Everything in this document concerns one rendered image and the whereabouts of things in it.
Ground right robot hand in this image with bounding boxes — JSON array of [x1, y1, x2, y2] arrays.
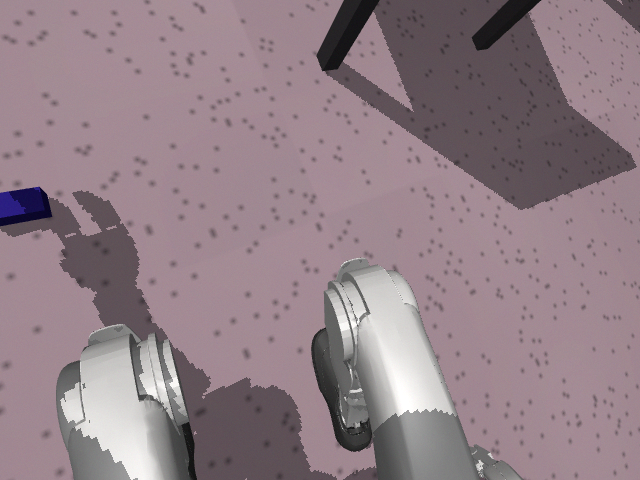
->
[[469, 444, 523, 480]]

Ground small box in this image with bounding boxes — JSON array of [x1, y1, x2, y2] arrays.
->
[[0, 187, 52, 226]]

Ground right robot foot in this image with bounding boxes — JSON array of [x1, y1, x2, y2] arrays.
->
[[311, 328, 372, 451]]

